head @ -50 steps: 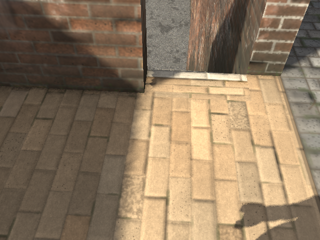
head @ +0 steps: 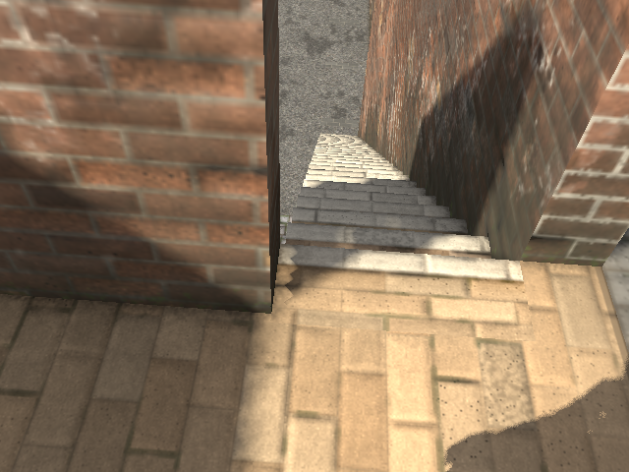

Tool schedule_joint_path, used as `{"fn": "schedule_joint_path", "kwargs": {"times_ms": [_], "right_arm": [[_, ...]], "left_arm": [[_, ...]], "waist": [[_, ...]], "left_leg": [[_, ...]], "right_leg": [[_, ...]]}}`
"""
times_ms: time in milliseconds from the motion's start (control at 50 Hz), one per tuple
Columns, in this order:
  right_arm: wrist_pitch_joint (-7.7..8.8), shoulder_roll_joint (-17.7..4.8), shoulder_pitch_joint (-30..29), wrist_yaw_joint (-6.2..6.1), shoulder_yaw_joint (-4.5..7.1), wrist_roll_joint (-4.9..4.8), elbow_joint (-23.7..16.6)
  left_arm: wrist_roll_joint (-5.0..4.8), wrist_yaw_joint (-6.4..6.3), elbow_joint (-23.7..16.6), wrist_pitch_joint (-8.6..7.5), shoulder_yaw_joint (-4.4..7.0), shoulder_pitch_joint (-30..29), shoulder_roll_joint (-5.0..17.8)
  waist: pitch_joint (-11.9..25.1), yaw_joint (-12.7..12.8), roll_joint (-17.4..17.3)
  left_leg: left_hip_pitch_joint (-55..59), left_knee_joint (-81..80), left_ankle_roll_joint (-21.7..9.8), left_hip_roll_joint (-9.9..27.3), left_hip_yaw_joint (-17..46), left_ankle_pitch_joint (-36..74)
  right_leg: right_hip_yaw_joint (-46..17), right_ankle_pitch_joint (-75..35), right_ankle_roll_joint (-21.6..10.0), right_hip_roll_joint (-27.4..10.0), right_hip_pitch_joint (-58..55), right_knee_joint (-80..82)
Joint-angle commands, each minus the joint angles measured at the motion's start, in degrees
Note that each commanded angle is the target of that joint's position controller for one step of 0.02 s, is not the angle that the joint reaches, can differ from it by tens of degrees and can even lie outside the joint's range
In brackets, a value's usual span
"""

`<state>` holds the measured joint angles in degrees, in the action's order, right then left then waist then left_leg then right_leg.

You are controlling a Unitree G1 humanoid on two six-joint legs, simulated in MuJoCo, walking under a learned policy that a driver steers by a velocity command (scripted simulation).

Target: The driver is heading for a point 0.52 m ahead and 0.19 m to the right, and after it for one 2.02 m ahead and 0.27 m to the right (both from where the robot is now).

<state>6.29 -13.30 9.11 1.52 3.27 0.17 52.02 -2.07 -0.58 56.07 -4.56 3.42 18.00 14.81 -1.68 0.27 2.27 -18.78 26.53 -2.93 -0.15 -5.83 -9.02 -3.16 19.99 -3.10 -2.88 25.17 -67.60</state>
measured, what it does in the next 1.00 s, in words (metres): walks ahead, turning right: right foot, then left foot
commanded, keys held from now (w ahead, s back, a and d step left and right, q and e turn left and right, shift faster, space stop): w+e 0.58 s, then e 0.10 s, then q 0.32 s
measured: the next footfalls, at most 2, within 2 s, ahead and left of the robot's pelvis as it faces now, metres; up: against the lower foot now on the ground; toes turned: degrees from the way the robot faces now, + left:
right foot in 0.44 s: +0.37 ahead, -0.17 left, +0.00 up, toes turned -17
left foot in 0.90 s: +0.69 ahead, -0.09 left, +0.00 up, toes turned -21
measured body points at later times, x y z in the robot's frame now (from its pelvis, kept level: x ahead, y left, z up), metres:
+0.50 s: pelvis +0.26 -0.07 -0.02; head +0.30 -0.08 +0.43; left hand +0.51 +0.13 -0.12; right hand +0.22 -0.34 -0.16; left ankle +0.10 +0.10 -0.65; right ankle +0.33 -0.16 -0.74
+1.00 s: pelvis +0.51 -0.12 -0.01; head +0.54 -0.13 +0.44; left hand +0.71 +0.10 -0.12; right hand +0.55 -0.42 -0.12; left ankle +0.65 -0.08 -0.74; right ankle +0.34 -0.16 -0.69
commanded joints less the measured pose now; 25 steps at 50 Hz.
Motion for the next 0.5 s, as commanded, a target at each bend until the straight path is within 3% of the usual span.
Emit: {"fn": "schedule_joint_path", "kwargs": {"times_ms": [20,80,160,240,260,280,320,380,420,440,460,480,500], "right_arm": [[1.05,-4.2,1.1,-0.1,0.89,0.66,-0.8],[1.31,-6.2,2.9,-1.01,1.52,1.02,0.6],[1.12,-8.3,4.1,-2.7,1.83,0.66,1.0],[0.31,-9.3,8.1,-3.51,1.99,0.04,1.9],[-0.21,-9.8,9.6,-3.41,2.06,0.36,2.2],[-1.1,-8.2,11.3,-3.41,1.63,0.69,3.1],[-2.46,-9.3,11.8,-3.47,1.81,0.46,3.1],[-3.65,-12.2,9.5,-3.87,2.4,0.13,1.9],[-4.03,-13.0,8.1,-3.89,2.35,0.17,1.0],[-3.87,-13.2,5.8,-3.85,2.36,-0.43,-0.1],[-2.15,-5.0,10.0,-2.89,0.07,2.04,-3.2],[1.27,-4.9,7.5,-1.56,-0.62,-0.6,-5.3],[3.12,-8.1,2.0,-0.87,0.21,-1.72,-6.0]], "left_arm": [[-0.07,-0.38,-2.3,1.11,1.4,3.4,2.1],[0.24,-0.56,-4.1,2.19,1.93,0.0,2.2],[0.97,0.28,-7.4,1.63,1.71,-7.5,2.2],[1.13,1.84,-10.4,1.25,0.88,-15.4,1.0],[1.32,2.33,-11.5,1.19,0.72,-17.4,1.0],[1.14,2.97,-12.2,0.93,0.6,-19.1,0.9],[0.65,4.24,-13.9,0.57,0.26,-21.2,0.5],[0.54,5.38,-15.3,0.65,1.08,-19.0,3.0],[0.67,5.16,-12.6,0.98,3.16,-6.7,6.7],[0.92,4.04,-9.7,1.45,5.45,4.0,10.4],[1.1,2.76,-9.1,1.95,7.12,6.4,18.6],[1.83,2.82,-11.4,1.09,6.49,8.0,18.2],[2.42,2.61,-11.6,0.23,5.46,6.3,14.0]], "waist": [[2.6,0.6,-8.6],[0.2,0.8,-6.5],[-1.5,-0.5,-4.5],[-3.3,-3.5,-4.0],[-3.9,-4.3,-3.9],[-4.0,-5.0,-3.0],[-4.4,-5.2,-4.4],[-0.5,-1.8,-7.7],[6.5,5.0,-8.7],[10.9,10.5,-5.8],[14.8,5.4,10.8],[25.2,6.1,9.6],[19.2,7.1,3.6]], "left_leg": [[7.4,-18.2,-6.5,14.7,12.5,2.1],[7.8,-19.6,-7.1,14.6,6.7,8.5],[11.2,-21.3,-6.6,15.2,2.9,9.5],[17.6,-21.1,-5.6,15.6,-1.7,11.3],[19.8,-20.4,-5.3,16.0,-2.8,12.7],[22.3,-19.1,-5.2,16.5,-3.7,14.7],[25.5,-16.5,-4.6,17.2,-5.1,19.3],[26.8,-7.1,-2.9,17.7,-7.4,43.5],[22.1,10.0,-1.5,15.9,-9.1,56.8],[12.0,24.8,1.6,12.6,-9.3,45.3],[-15.7,48.1,5.2,3.5,-7.0,-10.0],[-26.2,59.8,5.2,-3.5,7.6,-25.1],[-31.8,59.0,2.9,0.3,11.9,-19.5]], "right_leg": [[-3.0,-6.1,-0.6,-5.5,7.8,-0.7],[-4.2,-12.6,0.1,-5.4,12.9,2.9],[-4.1,-21.5,0.9,-4.5,17.5,14.0],[0.9,-25.0,0.9,-3.8,18.8,24.8],[1.7,-24.5,0.7,-3.8,19.6,26.0],[2.4,-24.0,0.3,-3.6,20.5,27.9],[4.8,-20.1,-0.5,-2.8,20.3,30.1],[9.5,-11.1,-3.0,1.6,11.1,30.8],[12.3,-10.7,-6.3,7.4,-6.6,32.7],[7.3,-15.5,-9.0,6.5,-23.2,38.3],[-20.8,-18.3,-17.4,-9.5,-45.3,38.4],[-45.0,-14.3,-25.4,-18.0,-53.2,49.1],[-37.5,-16.7,-21.4,-15.5,-49.9,49.7]]}}
Keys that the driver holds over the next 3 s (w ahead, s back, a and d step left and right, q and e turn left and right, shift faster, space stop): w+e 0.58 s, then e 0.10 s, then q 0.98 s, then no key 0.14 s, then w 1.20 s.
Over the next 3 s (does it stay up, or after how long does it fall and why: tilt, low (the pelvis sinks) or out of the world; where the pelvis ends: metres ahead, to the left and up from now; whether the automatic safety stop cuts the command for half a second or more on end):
stays up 0.91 -0.12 0.00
